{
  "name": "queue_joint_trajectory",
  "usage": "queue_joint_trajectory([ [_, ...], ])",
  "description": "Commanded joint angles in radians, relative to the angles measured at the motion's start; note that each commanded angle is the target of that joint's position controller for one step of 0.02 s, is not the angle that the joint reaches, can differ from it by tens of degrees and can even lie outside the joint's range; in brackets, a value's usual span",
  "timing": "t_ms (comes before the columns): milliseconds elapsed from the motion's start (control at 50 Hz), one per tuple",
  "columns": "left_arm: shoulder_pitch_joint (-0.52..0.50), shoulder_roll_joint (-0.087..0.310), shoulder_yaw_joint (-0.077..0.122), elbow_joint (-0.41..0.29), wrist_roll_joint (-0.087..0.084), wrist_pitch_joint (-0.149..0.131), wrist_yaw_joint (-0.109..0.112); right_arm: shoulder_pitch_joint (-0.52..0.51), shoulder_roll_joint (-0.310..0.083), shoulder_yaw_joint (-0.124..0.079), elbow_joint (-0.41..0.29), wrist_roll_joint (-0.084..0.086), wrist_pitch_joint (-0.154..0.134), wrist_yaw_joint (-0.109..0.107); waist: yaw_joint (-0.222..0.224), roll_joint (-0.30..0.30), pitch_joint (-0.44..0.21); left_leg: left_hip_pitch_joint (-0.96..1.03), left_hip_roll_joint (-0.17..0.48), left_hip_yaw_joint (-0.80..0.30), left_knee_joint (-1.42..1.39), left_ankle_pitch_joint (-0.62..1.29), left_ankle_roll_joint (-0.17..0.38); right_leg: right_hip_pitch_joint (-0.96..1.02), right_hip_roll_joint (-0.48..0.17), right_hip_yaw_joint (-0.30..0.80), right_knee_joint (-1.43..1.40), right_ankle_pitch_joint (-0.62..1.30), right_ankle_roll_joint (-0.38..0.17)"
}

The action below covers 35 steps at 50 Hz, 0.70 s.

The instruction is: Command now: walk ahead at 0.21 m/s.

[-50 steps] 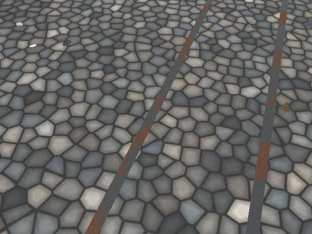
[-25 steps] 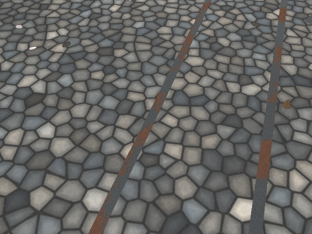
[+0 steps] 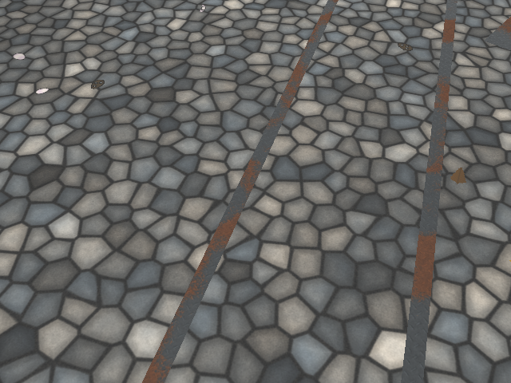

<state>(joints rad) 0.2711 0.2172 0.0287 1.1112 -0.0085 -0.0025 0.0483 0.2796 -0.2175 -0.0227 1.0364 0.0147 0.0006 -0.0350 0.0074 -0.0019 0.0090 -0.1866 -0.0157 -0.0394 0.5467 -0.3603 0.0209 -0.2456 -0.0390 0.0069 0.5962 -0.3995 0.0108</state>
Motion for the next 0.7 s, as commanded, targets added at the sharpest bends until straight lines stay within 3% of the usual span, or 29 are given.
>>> queue_joint_trajectory([
  [20,-0.040,0.042,0.004,-0.066,-0.007,-0.048,-0.015,0.089,-0.207,-0.050,-0.017,0.014,-0.029,0.001,-0.040,0.203,0.154,-0.112,0.259,-0.395,-0.361,-0.521,0.192,-0.177,0.045,-0.068,0.164,-0.056,-0.037],
  [60,-0.008,0.044,0.005,-0.069,-0.022,-0.076,-0.035,0.021,-0.187,-0.047,-0.042,0.016,-0.043,0.005,0.006,0.193,0.173,-0.151,0.287,-0.414,-0.360,-0.444,0.204,-0.146,0.011,-0.034,0.132,-0.074,-0.084],
  [100,0.146,0.052,0.015,-0.012,-0.020,-0.090,-0.042,-0.095,-0.157,-0.038,-0.083,0.026,-0.044,0.010,0.095,0.120,0.155,-0.272,0.171,-0.229,-0.229,-0.269,0.124,0.133,0.035,-0.047,-0.139,0.037,-0.104],
  [120,0.260,0.107,0.033,0.023,-0.007,-0.091,-0.041,-0.119,-0.107,-0.025,-0.099,0.016,-0.052,0.014,0.123,-0.032,0.099,-0.363,0.076,-0.085,0.028,-0.111,0.066,0.288,-0.069,0.127,-0.221,0.033,-0.115],
  [140,0.384,0.244,0.065,0.037,-0.010,-0.098,-0.051,-0.129,-0.065,-0.016,-0.139,0.010,-0.069,0.011,0.142,-0.303,0.039,-0.528,-0.044,0.065,0.343,-0.115,0.006,0.409,-0.285,0.534,-0.399,-0.096,-0.230],
  [160,0.355,0.216,0.049,0.028,0.011,-0.110,-0.058,-0.132,-0.098,-0.025,-0.148,0.028,-0.085,0.010,0.110,-0.252,0.057,-0.611,-0.018,-0.025,0.545,-0.199,0.016,0.368,-0.377,0.735,-0.457,-0.178,-0.298],
  [180,0.269,0.152,0.032,-0.002,0.008,-0.120,-0.057,-0.117,-0.107,-0.027,-0.140,0.040,-0.096,0.018,0.066,-0.148,0.127,-0.675,0.040,-0.057,0.641,-0.118,0.038,0.342,-0.358,0.646,-0.445,-0.147,-0.281],
  [200,0.222,0.120,0.023,-0.024,0.004,-0.125,-0.060,-0.097,-0.101,-0.027,-0.121,0.036,-0.104,0.027,0.048,-0.108,0.131,-0.684,0.074,-0.046,0.651,-0.018,0.055,0.335,-0.302,0.517,-0.443,-0.089,-0.242],
  [220,0.194,0.113,0.018,-0.036,0.000,-0.123,-0.064,-0.104,-0.113,-0.035,-0.116,0.026,-0.111,0.030,0.038,-0.081,0.131,-0.687,0.099,-0.030,0.611,0.061,0.061,0.338,-0.265,0.418,-0.449,0.015,-0.208],
  [240,0.195,0.087,0.009,-0.039,0.002,-0.118,-0.065,-0.129,-0.129,-0.044,-0.120,0.016,-0.114,0.035,0.038,-0.082,0.125,-0.663,0.118,-0.015,0.561,0.115,0.058,0.336,-0.230,0.324,-0.452,0.157,-0.181],
  [260,0.221,0.064,0.001,-0.035,0.007,-0.109,-0.062,-0.139,-0.120,-0.047,-0.121,0.012,-0.113,0.043,0.043,-0.095,0.105,-0.631,0.122,0.007,0.524,0.147,0.050,0.338,-0.198,0.251,-0.451,0.273,-0.166],
  [300,0.261,0.075,-0.001,-0.034,0.011,-0.096,-0.050,-0.176,-0.077,-0.039,-0.133,0.009,-0.103,0.054,0.048,-0.097,0.086,-0.612,0.114,0.046,0.447,0.194,0.024,0.337,-0.174,0.169,-0.450,0.429,-0.172],
  [360,0.252,0.116,0.004,-0.055,0.015,-0.085,-0.032,-0.325,-0.037,-0.019,-0.192,0.010,-0.098,0.059,0.067,-0.080,0.118,-0.539,0.086,0.081,0.218,0.296,-0.006,0.238,-0.153,0.100,-0.488,0.447,-0.176],
  [420,0.283,0.144,0.014,-0.052,0.006,-0.086,-0.025,-0.413,-0.051,-0.012,-0.227,0.016,-0.096,0.069,0.079,-0.103,0.145,-0.445,0.057,0.105,0.081,0.371,-0.005,0.196,-0.165,0.073,-0.522,0.426,-0.185],
  [480,0.282,0.149,0.025,-0.046,-0.008,-0.084,-0.024,-0.448,-0.081,-0.015,-0.255,0.019,-0.101,0.081,0.053,-0.101,0.155,-0.428,0.056,0.080,0.003,0.368,0.034,0.281,-0.209,0.057,-0.491,0.515,-0.171],
  [520,0.254,0.170,0.036,-0.056,-0.004,-0.076,-0.024,-0.386,-0.122,-0.034,-0.249,0.017,-0.107,0.084,-0.003,-0.119,0.087,-0.314,0.021,0.095,-0.011,0.325,0.068,0.343,-0.223,0.035,-0.382,0.803,-0.149],
  [540,0.237,0.180,0.040,-0.063,0.001,-0.068,-0.024,-0.289,-0.154,-0.051,-0.224,0.017,-0.106,0.080,-0.059,-0.137,0.014,-0.183,-0.011,0.116,0.000,0.301,0.089,0.350,-0.215,0.016,-0.261,0.992,-0.135],
  [560,0.222,0.172,0.038,-0.073,0.007,-0.059,-0.025,-0.117,-0.192,-0.076,-0.171,0.021,-0.102,0.073,-0.141,-0.133,-0.088,0.033,-0.033,0.127,-0.007,0.304,0.117,0.296,-0.175,-0.013,-0.065,1.070,-0.109],
  [580,0.213,0.149,0.025,-0.099,0.020,-0.057,-0.027,0.069,-0.249,-0.096,-0.128,0.012,-0.095,0.062,-0.207,-0.063,-0.213,0.348,0.123,-0.057,0.017,0.240,0.174,0.061,-0.132,-0.026,0.230,0.817,-0.081],
  [600,0.351,-0.020,-0.018,-0.109,0.013,-0.078,-0.043,0.165,-0.320,-0.108,-0.099,-0.004,-0.091,0.065,-0.122,0.234,-0.401,0.664,0.393,-0.594,-0.125,-0.051,0.353,-0.301,0.078,-0.003,0.630,0.055,-0.017],
  [620,0.280,0.052,-0.002,-0.102,-0.019,-0.110,-0.048,0.124,-0.223,-0.080,-0.099,-0.001,-0.093,0.067,-0.150,0.190,-0.362,0.601,0.397,-0.741,-0.277,-0.131,0.325,-0.412,0.075,0.149,0.778,-0.144,-0.044],
  [640,0.172,0.121,0.021,-0.147,-0.052,-0.126,-0.048,0.016,-0.178,-0.066,-0.112,0.001,-0.101,0.065,-0.119,0.159,-0.174,0.438,0.374,-0.567,-0.294,-0.066,0.267,-0.489,0.023,0.131,0.813,-0.081,-0.065],
  [660,0.115,0.134,0.024,-0.161,-0.053,-0.130,-0.038,-0.079,-0.145,-0.055,-0.132,-0.002,-0.111,0.066,-0.080,0.059,-0.096,0.265,0.345,-0.414,-0.315,0.075,0.234,-0.442,-0.037,0.111,0.768,0.021,-0.073],
  [680,0.095,0.127,0.035,-0.160,-0.040,-0.122,-0.028,-0.128,-0.110,-0.047,-0.132,-0.012,-0.120,0.071,-0.045,0.024,-0.046,0.133,0.308,-0.296,-0.341,0.178,0.207,-0.389,-0.071,0.101,0.708,0.080,-0.072],
  [700,0.126,0.106,0.040,-0.154,-0.032,-0.103,-0.024,-0.148,-0.088,-0.040,-0.122,-0.023,-0.129,0.074,-0.005,0.055,-0.039,0.052,0.272,-0.204,-0.367,0.217,0.183,-0.312,-0.102,0.113,0.662,0.118,-0.074],
])
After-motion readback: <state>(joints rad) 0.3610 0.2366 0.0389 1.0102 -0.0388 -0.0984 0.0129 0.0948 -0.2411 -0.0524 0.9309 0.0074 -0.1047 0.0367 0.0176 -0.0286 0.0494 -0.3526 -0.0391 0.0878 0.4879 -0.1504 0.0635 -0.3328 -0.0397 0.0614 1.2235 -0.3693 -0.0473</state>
